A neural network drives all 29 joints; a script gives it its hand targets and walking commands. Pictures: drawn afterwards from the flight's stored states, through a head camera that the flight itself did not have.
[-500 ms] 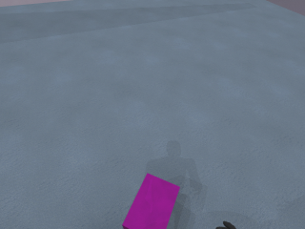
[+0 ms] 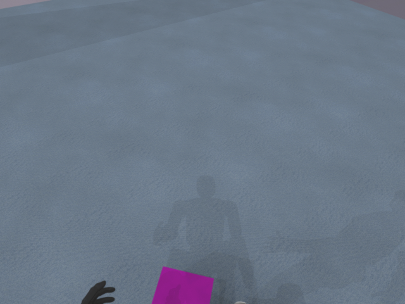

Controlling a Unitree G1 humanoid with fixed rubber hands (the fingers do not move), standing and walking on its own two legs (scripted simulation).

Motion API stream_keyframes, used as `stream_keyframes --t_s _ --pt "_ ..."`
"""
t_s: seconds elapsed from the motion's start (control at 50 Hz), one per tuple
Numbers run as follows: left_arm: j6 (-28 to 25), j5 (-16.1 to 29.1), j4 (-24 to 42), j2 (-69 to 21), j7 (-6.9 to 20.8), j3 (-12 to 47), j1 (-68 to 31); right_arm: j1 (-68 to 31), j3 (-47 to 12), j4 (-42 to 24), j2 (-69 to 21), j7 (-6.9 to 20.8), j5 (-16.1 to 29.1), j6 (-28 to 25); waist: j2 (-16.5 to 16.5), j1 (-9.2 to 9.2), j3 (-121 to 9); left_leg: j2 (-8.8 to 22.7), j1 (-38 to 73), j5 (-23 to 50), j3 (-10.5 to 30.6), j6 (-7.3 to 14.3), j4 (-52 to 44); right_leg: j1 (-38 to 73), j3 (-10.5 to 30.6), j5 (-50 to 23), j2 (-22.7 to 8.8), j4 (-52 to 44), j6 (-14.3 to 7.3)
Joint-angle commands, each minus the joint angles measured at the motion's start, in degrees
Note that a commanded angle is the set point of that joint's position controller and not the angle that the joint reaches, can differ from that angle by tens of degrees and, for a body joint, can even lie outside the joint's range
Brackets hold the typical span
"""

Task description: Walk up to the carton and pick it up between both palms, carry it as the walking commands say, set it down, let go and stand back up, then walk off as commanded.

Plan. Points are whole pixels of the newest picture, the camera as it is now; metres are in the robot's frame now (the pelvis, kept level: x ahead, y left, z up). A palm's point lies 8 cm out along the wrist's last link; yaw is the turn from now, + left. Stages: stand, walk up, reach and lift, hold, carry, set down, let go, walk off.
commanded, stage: walk off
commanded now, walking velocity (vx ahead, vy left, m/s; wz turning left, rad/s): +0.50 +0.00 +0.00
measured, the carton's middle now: out of the picture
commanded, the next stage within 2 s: stand in 1.92 s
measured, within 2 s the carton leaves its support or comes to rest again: neither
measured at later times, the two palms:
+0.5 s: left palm out of the picture +0.10 +0.22 -0.14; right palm (254, 193) +0.42 -0.19 -0.11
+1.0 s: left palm (116, 153) +0.61 +0.20 -0.12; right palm (275, 203) +0.40 -0.25 -0.14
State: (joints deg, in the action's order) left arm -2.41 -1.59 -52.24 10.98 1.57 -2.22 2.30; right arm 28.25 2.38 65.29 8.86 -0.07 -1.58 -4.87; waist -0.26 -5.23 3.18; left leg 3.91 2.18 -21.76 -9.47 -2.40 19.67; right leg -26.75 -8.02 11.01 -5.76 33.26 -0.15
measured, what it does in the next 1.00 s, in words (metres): walks ahead: right foot, then left foot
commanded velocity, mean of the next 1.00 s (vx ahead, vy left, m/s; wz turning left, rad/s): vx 0.50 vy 0.00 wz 0.00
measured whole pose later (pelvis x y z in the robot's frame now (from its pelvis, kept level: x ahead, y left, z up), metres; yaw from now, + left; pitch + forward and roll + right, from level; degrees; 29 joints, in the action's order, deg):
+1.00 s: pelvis +0.48 -0.03 +0.00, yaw +2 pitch +0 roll +0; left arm -4.5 -2.1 -54.4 10.2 0.6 -3.2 4.7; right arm 25.0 3.2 63.4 9.2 0.0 -0.5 -3.8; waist -0.8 -3.3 3.4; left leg 5.6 -13.5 -25.7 -4.1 0.1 58.6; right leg -20.5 -10.2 12.3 -3.7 32.8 -2.7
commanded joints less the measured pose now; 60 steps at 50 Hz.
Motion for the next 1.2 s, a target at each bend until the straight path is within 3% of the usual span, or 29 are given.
stream_keyframes --t_s 0.0,0.02,0.04,0.06,0.1,0.14,0.2,0.26,0.28,0.38,0.4,0.44,0.46,0.48,0.5,0.54,0.6,0.68,0.82,0.86,0.88,0.9,0.92,0.94,0.98,1.0,1.04,1.1,1.18 --pt "-1.8 -0.8 -3.5 6.1 -1.1 -2.1 17.1 -0.4 1.5 -1.8 9.4 -0.4 0.7 0.0 -3.4 10.77 -6.9 7.6 -12.4 39.3 2.6 6.1 16.9 28.0 -2.0 -1.3 3.2 -5.6 -3.1" --pt "-2.3 -1.8 -5.8 11.8 -1.8 -3.8 28.6 -2.0 1.0 -4.0 7.2 -0.5 0.7 -0.1 4.3 15.77 -14.2 4.6 -23.8 16.9 0.5 4.2 34.7 40.9 13.7 3.1 -11.6 -7.4 -6.0" --pt "-1.6 -1.1 -6.9 19.5 -1.9 -5.2 32.0 0.1 0.4 -6.3 1.9 -0.3 2.2 -0.1 16.8 14.19 -18.4 -2.5 -38.8 -11.6 2.9 2.9 49.5 47.3 35.6 5.7 -24.6 -17.3 -11.3" --pt "-1.2 0.2 -6.9 16.9 -1.8 -5.1 28.0 -4.9 1.6 -6.9 5.5 -0.3 0.6 0.2 9.2 13.63 -13.2 1.2 -41.6 -8.5 9.2 3.7 55.4 40.0 34.9 8.7 -22.4 -19.1 -11.3" --pt "-2.0 -0.4 -5.1 7.4 -1.3 -2.5 17.7 -9.0 1.9 -7.9 4.7 0.1 1.1 -0.2 3.8 9.0 -2.4 4.6 -41.9 1.6 9.4 3.8 53.7 28.0 21.2 -0.8 -16.0 -19.2 -8.1" --pt "-2.8 -0.4 -6.0 3.9 -1.7 -1.2 16.8 -6.9 2.0 -7.3 3.3 0.5 0.0 0.9 4.7 5.7 -1.9 5.2 -36.4 4.6 9.1 3.0 49.7 22.3 14.9 -8.4 -12.6 -20.0 -6.1" --pt "-4.0 0.0 -8.3 4.1 -2.1 -1.0 20.4 -8.7 1.7 -8.4 1.2 1.4 -0.1 2.6 5.9 4.19 -1.5 4.6 -34.5 5.9 7.4 2.2 44.0 19.4 10.3 -12.5 -11.2 -21.4 -6.5" --pt "-4.2 0.0 -8.8 4.2 -2.1 -0.9 21.2 -16.5 1.0 -11.2 1.2 2.1 -0.2 3.4 7.2 4.84 2.2 4.7 -33.6 9.7 5.3 1.0 31.5 16.3 7.6 -6.6 -9.8 -24.7 -7.0" --pt "-4.1 0.1 -8.9 3.6 -2.2 -0.7 22.1 -19.6 1.0 -11.9 1.9 2.2 -0.2 3.4 5.4 5.73 2.8 3.7 -33.2 10.5 4.2 0.7 27.8 17.6 6.8 -7.2 -8.8 -25.0 -6.6" --pt "-2.9 0.0 -10.9 6.7 -1.9 -1.3 27.3 -26.9 0.5 -14.4 2.5 1.7 0.2 2.4 8.6 8.36 1.7 0.2 -26.8 6.6 0.0 1.6 14.2 22.3 6.8 -12.4 -10.8 -21.1 -7.2" --pt "-2.6 0.1 -11.2 6.6 -1.9 -1.3 27.5 -26.0 0.5 -14.1 2.8 1.5 0.1 2.1 8.9 7.81 1.2 -0.2 -24.4 7.4 -0.2 2.2 12.4 22.3 6.7 -12.9 -11.0 -19.3 -6.9" --pt "-2.2 0.7 -10.8 6.5 -2.0 -1.4 25.4 -15.8 1.7 -10.6 5.3 0.9 -0.5 1.2 4.6 2.74 -3.1 -2.1 -8.2 11.2 -1.0 3.8 5.3 18.1 3.4 -18.3 -8.3 -7.6 -4.7" --pt "-2.4 1.0 -9.7 5.4 -2.1 -1.0 24.2 -6.4 2.9 -7.9 9.0 0.3 -1.3 0.4 0.3 -1.47 -7.6 3.4 4.9 9.3 5.7 5.8 5.4 9.6 0.7 -14.3 -5.5 4.3 -2.9" --pt "-2.6 1.5 -6.3 0.5 -1.8 0.0 23.3 1.2 4.7 -6.7 16.4 -0.3 -1.7 0.3 -14.8 -4.08 -12.9 20.0 16.0 0.5 26.6 10.3 -1.7 -6.4 -3.4 10.0 1.2 24.3 0.5" --pt "-2.2 0.5 -5.5 4.3 -2.0 -1.3 20.3 3.1 5.1 -5.2 18.3 -0.4 0.1 1.0 -12.6 -4.68 -11.9 24.1 12.0 3.3 36.5 14.3 -6.3 -12.2 3.7 19.6 1.7 34.0 -0.1" --pt "-2.3 0.7 -4.8 2.8 -1.5 -1.4 17.2 -6.7 3.2 -6.9 11.1 0.2 -0.1 0.4 -5.0 0.56 -1.7 19.6 1.5 8.5 26.7 13.3 -6.8 -15.3 7.1 11.8 -2.8 38.0 -0.8" --pt "-1.0 -0.4 -5.8 0.8 -0.7 -1.8 19.6 -10.5 1.3 -6.5 4.8 -0.1 0.0 -0.6 -4.7 5.61 0.3 13.7 -8.6 14.9 15.9 9.7 -9.3 -8.1 7.1 5.1 -4.0 32.4 0.5" --pt "0.7 -0.5 -2.5 -0.5 0.3 -1.4 12.5 -6.4 1.1 -4.5 5.5 -0.5 0.4 -1.6 -5.3 6.09 2.4 11.3 -11.2 21.6 9.6 10.0 -11.0 -7.4 4.4 0.0 -3.6 21.0 2.0" --pt "0.1 0.1 2.5 0.8 0.4 -0.8 -2.3 1.1 1.5 -2.2 8.0 -0.1 -0.1 -0.9 -6.0 1.59 3.7 11.4 -5.8 26.5 7.3 9.6 -8.2 -0.7 -1.6 -0.2 0.9 1.0 0.9" --pt "-0.7 -0.2 1.6 1.9 -0.1 -1.1 1.2 0.5 1.9 -1.9 9.2 -0.2 0.1 -0.3 -7.2 4.06 1.1 11.4 -4.9 35.7 5.8 8.8 -1.3 6.5 -2.4 1.5 2.6 -2.7 -0.6" --pt "-1.3 -0.3 -1.0 3.3 -0.5 -1.8 8.4 -0.2 1.8 -1.9 9.3 -0.3 0.5 -0.1 -4.7 7.57 -2.6 9.7 -6.9 40.5 3.5 7.6 7.7 16.9 -3.2 -1.4 4.1 -7.3 -1.5" --pt "-2.0 -1.2 -4.4 7.1 -1.1 -3.1 19.5 -1.4 1.4 -2.6 8.4 -0.4 0.9 -0.1 -2.6 12.43 -8.3 7.6 -15.5 34.9 2.1 5.7 19.0 32.0 0.8 -1.6 0.7 -6.2 -3.7" --pt "-2.3 -2.0 -6.1 14.1 -1.8 -4.9 28.5 -1.6 0.4 -5.9 3.8 -0.1 1.8 -0.4 10.7 15.39 -16.5 1.7 -31.9 10.1 -1.6 2.7 39.3 47.2 21.9 5.6 -17.0 -10.3 -8.1" --pt "-1.5 -0.3 -7.7 17.9 -1.8 -5.8 31.4 -3.9 1.5 -7.2 5.4 -0.2 1.6 -0.3 13.8 15.19 -18.0 -1.3 -38.8 -8.8 5.3 3.0 49.8 44.9 36.2 3.4 -22.4 -18.9 -11.5" --pt "-1.8 -0.1 -5.4 10.3 -1.4 -3.9 19.1 -8.7 1.9 -8.5 4.8 0.2 1.2 -0.2 5.5 10.3 -5.3 4.3 -42.3 -1.4 8.9 3.8 54.7 31.0 25.0 3.3 -18.3 -19.2 -10.1" --pt "-2.1 -0.4 -5.0 6.3 -1.3 -2.7 15.7 -9.1 2.2 -7.9 4.5 0.3 1.3 -0.2 2.6 8.01 -2.2 5.0 -40.8 2.4 9.1 3.7 51.9 26.8 19.2 -2.8 -14.5 -19.6 -7.3" --pt "-3.0 -0.3 -6.5 3.7 -1.7 -1.6 16.4 -7.1 2.2 -7.7 3.0 0.8 0.0 1.1 4.7 5.23 -2.0 5.1 -35.9 5.1 8.8 2.9 47.9 22.5 14.0 -9.9 -11.7 -20.3 -5.6" --pt "-4.2 0.2 -8.5 3.9 -2.0 -1.4 20.0 -9.7 1.9 -9.0 1.2 1.6 -0.2 2.7 6.3 4.2 -1.4 4.6 -35.1 6.7 7.0 1.9 43.0 20.2 10.5 -13.0 -10.7 -22.0 -6.3" --pt "-4.2 0.3 -9.0 4.0 -2.1 -1.1 22.1 -20.9 1.2 -12.7 1.8 2.3 0.0 3.4 6.6 5.94 2.4 4.3 -34.5 11.2 4.6 0.4 27.4 19.1 7.7 -8.4 -9.3 -25.5 -6.8"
